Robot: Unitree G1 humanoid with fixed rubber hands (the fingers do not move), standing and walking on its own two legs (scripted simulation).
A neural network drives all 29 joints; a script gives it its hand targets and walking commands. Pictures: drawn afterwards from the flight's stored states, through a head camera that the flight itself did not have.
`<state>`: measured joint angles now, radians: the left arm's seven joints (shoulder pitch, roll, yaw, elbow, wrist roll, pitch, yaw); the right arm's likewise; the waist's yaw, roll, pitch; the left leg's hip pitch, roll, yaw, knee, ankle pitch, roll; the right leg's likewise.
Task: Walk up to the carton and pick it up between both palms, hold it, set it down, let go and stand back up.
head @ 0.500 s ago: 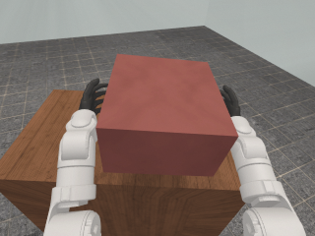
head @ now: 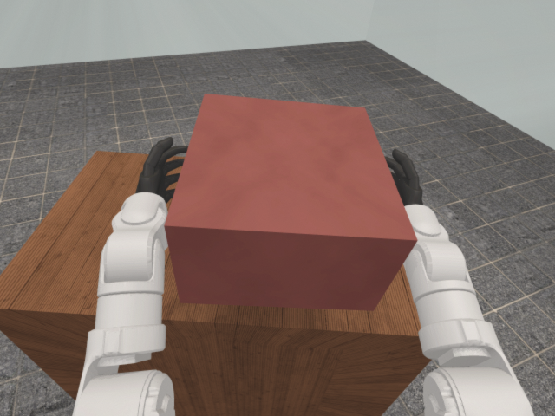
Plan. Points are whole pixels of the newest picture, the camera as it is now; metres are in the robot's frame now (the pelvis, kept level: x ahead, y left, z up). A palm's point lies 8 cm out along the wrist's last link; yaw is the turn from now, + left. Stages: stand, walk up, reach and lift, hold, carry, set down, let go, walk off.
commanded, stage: hold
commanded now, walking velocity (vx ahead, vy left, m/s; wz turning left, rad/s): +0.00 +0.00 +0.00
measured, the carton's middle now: (282, 194) +0.38 +0.00 +0.15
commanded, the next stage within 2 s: none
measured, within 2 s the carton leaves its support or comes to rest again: neither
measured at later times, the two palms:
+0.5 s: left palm (154, 194) +0.36 +0.17 +0.17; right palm (408, 206) +0.36 -0.18 +0.16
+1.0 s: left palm (154, 195) +0.36 +0.17 +0.17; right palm (408, 209) +0.35 -0.18 +0.16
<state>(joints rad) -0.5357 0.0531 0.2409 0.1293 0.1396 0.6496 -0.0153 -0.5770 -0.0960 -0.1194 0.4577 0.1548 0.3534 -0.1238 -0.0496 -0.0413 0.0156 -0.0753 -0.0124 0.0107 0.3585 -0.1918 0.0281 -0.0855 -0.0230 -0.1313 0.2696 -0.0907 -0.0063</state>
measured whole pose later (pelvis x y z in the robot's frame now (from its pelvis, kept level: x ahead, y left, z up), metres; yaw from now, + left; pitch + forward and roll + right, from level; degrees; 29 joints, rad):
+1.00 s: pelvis +0.00 +0.01 +0.00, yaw -1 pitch -6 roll -1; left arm -0.52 0.04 0.24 0.12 0.15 0.66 -0.01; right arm -0.57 -0.10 -0.11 0.45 0.16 0.36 -0.12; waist -0.05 -0.03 0.01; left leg -0.06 -0.01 0.03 0.36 -0.20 0.04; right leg -0.07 -0.02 -0.11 0.27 -0.09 0.00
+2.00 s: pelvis +0.01 +0.00 +0.00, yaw -1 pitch -4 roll -1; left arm -0.48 0.04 0.22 0.06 0.13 0.66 0.01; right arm -0.55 -0.11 -0.10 0.38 0.19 0.39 -0.13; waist -0.06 -0.03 -0.01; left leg -0.07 0.00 0.02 0.36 -0.21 0.02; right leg -0.09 -0.01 -0.12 0.26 -0.10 -0.01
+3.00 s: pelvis +0.01 +0.00 +0.00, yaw -1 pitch -4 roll -1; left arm -0.49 0.04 0.23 0.09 0.13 0.66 0.01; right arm -0.56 -0.12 -0.10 0.42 0.19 0.38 -0.13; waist -0.05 -0.03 -0.01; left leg -0.08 0.00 0.03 0.36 -0.21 0.02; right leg -0.10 -0.01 -0.11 0.27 -0.10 -0.01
